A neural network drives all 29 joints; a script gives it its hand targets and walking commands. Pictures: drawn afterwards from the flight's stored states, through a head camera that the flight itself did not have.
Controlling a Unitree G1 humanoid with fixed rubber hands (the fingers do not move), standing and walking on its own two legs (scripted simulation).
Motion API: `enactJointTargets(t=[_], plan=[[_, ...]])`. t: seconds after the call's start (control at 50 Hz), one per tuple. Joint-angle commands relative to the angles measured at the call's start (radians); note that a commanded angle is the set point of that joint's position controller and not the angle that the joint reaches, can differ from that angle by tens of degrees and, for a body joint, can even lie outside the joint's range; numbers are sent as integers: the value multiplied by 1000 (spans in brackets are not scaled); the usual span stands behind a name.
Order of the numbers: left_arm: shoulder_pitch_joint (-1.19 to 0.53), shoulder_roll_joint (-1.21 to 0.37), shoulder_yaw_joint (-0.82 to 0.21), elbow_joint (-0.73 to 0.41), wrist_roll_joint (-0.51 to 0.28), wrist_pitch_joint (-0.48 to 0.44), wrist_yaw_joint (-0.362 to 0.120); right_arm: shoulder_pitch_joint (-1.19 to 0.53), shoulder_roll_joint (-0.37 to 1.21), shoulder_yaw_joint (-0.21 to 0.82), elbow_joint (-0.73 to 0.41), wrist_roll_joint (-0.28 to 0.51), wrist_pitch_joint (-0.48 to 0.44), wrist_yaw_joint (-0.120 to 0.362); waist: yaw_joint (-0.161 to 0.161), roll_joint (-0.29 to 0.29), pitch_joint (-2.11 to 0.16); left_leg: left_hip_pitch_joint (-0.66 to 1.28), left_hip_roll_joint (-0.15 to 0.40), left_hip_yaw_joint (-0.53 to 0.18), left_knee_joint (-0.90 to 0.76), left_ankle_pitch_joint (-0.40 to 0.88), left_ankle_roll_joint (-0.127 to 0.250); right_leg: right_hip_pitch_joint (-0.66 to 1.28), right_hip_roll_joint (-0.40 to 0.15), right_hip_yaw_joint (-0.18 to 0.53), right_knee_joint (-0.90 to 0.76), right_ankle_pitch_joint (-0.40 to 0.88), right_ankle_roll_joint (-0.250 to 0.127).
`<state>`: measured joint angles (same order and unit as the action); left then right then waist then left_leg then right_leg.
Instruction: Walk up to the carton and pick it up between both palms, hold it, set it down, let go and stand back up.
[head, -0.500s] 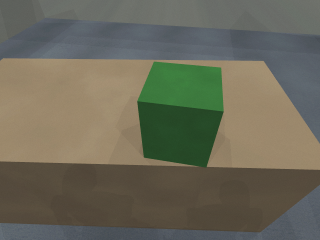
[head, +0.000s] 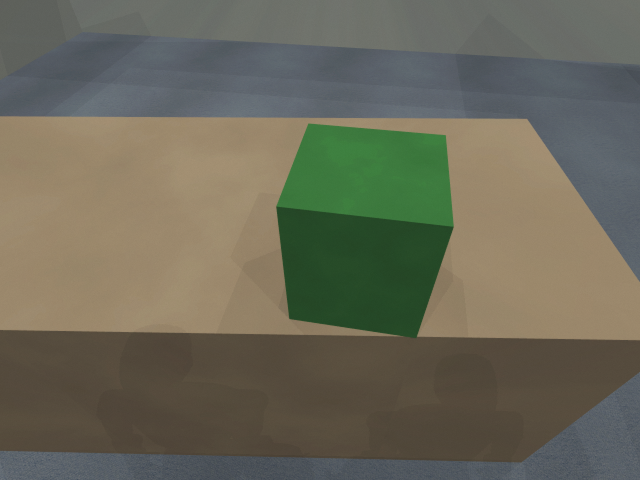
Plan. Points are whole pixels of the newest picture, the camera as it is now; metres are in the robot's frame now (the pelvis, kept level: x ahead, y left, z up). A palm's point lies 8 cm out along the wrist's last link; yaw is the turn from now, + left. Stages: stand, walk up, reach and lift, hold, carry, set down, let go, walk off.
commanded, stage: stand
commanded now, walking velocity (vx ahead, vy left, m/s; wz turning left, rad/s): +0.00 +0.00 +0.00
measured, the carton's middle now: (363, 232) +0.49 -0.05 +0.04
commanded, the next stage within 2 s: none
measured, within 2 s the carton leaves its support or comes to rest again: neither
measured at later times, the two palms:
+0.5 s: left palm out of the picture +0.00 +0.24 -0.15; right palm out of the picture -0.01 -0.20 -0.14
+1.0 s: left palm out of the picture -0.01 +0.25 -0.15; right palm out of the picture -0.04 -0.19 -0.14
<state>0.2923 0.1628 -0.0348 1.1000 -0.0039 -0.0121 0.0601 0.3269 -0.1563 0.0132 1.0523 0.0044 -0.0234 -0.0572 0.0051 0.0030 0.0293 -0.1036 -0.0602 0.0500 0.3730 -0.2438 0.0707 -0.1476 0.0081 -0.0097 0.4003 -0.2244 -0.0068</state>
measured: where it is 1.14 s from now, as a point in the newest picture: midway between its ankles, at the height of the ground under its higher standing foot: outside the picture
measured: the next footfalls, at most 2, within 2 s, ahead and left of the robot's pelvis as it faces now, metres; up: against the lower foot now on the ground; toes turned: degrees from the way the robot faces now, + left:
none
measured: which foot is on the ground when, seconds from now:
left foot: down 0.00-1.00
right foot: down 0.00-1.00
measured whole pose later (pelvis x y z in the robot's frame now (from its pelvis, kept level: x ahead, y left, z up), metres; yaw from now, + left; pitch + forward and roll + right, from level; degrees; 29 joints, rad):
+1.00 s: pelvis +0.00 +0.03 +0.00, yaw +0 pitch -2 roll +1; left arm 0.28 0.16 -0.04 1.13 0.00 0.00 0.08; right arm 0.38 -0.14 0.00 1.07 0.00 -0.02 -0.07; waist -0.01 -0.02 0.03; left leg -0.07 -0.12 0.07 0.31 -0.22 0.10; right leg -0.15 -0.05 0.02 0.43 -0.24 0.04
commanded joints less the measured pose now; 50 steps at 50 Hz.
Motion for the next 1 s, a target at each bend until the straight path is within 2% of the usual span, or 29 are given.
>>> enactJointTargets(t=[0.0, 0.02, 0.16, 0.26, 0.28, 0.32, 0.34, 0.38, 0.4, 0.44, 0.48, 0.5, 0.54, 0.56, 0.58, 0.6, 0.66, 0.68, 0.76, 0.78, 0.8, 0.84, 0.86, 0.88, 0.9, 0.92, 0.94, 0.96, 0.98], plan=[[85, 101, 18, -17, 2, -5, 6, 82, -102, -18, -12, -1, -5, -3, 7, -24, 61, -46, 180, -152, -86, 193, -52, -32, -119, 114, -71, 128, 1], [82, 92, 15, -13, 4, -5, 6, 72, -109, -18, -12, -1, -5, -5, 5, -2, 69, -46, 179, -144, -86, 203, -51, -36, -121, 116, -74, 137, 3], [78, 85, 15, -8, 2, -3, 11, 85, -97, -13, -6, 1, -4, -8, -3, 4, 73, -21, 187, -143, -82, 298, -57, -46, -120, 118, -63, 166, 5], [79, 85, 11, 7, 2, -1, 8, 94, -113, -17, -1, 3, -7, -8, 4, -5, 39, -28, 182, -146, -98, 261, -59, -20, -110, 107, -66, 131, 10], [61, 91, 12, 7, 3, -1, 10, 98, -113, -20, -1, 2, -8, -9, -8, -16, 64, -30, 183, -147, -102, 262, -67, -39, -112, 111, -56, 132, 5], [65, 88, 13, 2, -1, -3, 9, 83, -111, -17, 2, 3, -8, -9, 2, -18, 67, -27, 185, -136, -98, 254, -63, -41, -115, 111, -64, 144, 6], [72, 91, 16, 7, -1, -3, 11, 87, -95, -16, 1, 2, -8, -9, 0, 12, 48, -2, 189, -143, -104, 283, -72, -46, -112, 110, -51, 137, 5], [57, 85, 14, 4, 2, -4, 14, 100, -87, -14, -2, 3, -11, -7, -7, 0, 39, -7, 191, -146, -98, 333, -78, -30, -114, 106, -46, 151, 8], [53, 84, 17, 10, 1, -4, 15, 110, -89, -18, 9, -1, -12, -8, -10, 27, 41, 6, 196, -150, -102, 384, -92, -34, -112, 105, -35, 149, 13], [66, 75, 12, 7, -1, -1, 15, 112, -95, -17, 10, -1, -10, -12, 0, 31, 56, 13, 194, -149, -109, 416, -102, -48, -109, 97, -28, 132, 17], [61, 78, 11, 11, -1, 2, 17, 122, -91, -20, 3, 0, -7, -15, -11, 12, 62, 10, 202, -161, -120, 395, -111, -63, -108, 89, -24, 110, 25], [71, 71, 5, 7, 1, 3, 16, 108, -99, -20, 2, 3, -7, -14, 1, 11, 73, -12, 200, -147, -110, 383, -97, -60, -119, 96, -43, 127, 25], [62, 87, 11, 8, 1, 1, 19, 119, -91, -17, 6, 1, -8, -11, -8, 14, 68, 3, 192, -148, -105, 417, -100, -52, -120, 95, -31, 138, 27], [66, 93, 13, 10, 2, 2, 18, 124, -92, -17, 5, 1, -7, -11, -6, 15, 65, 3, 194, -150, -110, 401, -101, -56, -113, 92, -29, 125, 30], [63, 93, 10, 8, 2, 3, 19, 131, -91, -16, -1, 1, -7, -11, -13, -17, 79, -10, 198, -152, -121, 368, -102, -62, -114, 90, -34, 111, 29], [61, 82, 7, 13, -1, 4, 19, 132, -94, -18, 4, 4, -6, -11, -12, -9, 80, -15, 193, -157, -126, 346, -105, -57, -121, 101, -40, 111, 25], [63, 81, 9, 10, 0, 2, 19, 135, -100, -21, 1, -2, -8, -13, -7, 8, 53, 19, 194, -158, -115, 417, -107, -54, -116, 89, -24, 125, 30], [60, 85, 5, 11, -1, 2, 20, 145, -96, -20, 1, 0, -8, -12, -14, -9, 57, 13, 197, -169, -112, 428, -112, -44, -118, 87, -24, 119, 28], [55, 80, 6, 11, 0, 6, 18, 121, -96, -23, 2, 2, -4, -13, -4, -3, 79, -28, 181, -156, -133, 287, -95, -40, -121, 93, -40, 88, 28], [57, 89, 5, 10, 1, 6, 20, 133, -92, -21, 5, 5, -3, -13, -11, -16, 113, -38, 183, -155, -134, 316, -107, -64, -120, 88, -37, 101, 30], [58, 83, 5, 14, 3, 8, 21, 146, -80, -21, 9, 1, -3, -12, -11, 8, 106, -34, 188, -161, -129, 325, -110, -52, -120, 90, -31, 95, 31], [54, 89, 10, 9, 0, 9, 23, 158, -80, -20, 9, 0, -4, -14, -11, 8, 83, -1, 200, -171, -142, 366, -127, -72, -113, 86, -14, 71, 31], [65, 75, 7, 9, -4, 9, 22, 163, -87, -20, 1, 4, -3, -14, -9, 25, 58, 2, 194, -167, -143, 353, -126, -60, -116, 84, -22, 64, 28], [60, 70, 5, 12, 0, 7, 21, 147, -101, -27, 1, 6, -4, -14, -11, 4, 81, -1, 192, -167, -139, 355, -123, -66, -115, 84, -24, 73, 30], [60, 70, 3, 19, 1, 8, 23, 153, -103, -28, 3, -1, -2, -16, -9, 29, 88, 13, 194, -173, -144, 386, -135, -87, -116, 76, -11, 61, 31], [68, 80, 6, 21, 1, 9, 24, 172, -100, -32, 8, -3, -1, -17, -15, 15, 76, 18, 200, -184, -149, 384, -136, -81, -113, 75, -10, 45, 34], [72, 79, 6, 21, 3, 10, 24, 167, -96, -30, 14, 0, 0, -16, -8, -5, 76, 5, 196, -179, -141, 350, -128, -59, -115, 76, -23, 52, 33], [85, 69, 9, 23, 3, 11, 22, 150, -94, -31, 11, -1, 1, -17, 0, 30, 71, 1, 190, -165, -146, 298, -124, -62, -120, 78, -25, 52, 38], [73, 92, 10, 19, 1, 11, 22, 155, -87, -28, 6, 1, 1, -16, -8, 6, 70, 0, 182, -171, -152, 266, -128, -67, -118, 83, -20, 52, 35]])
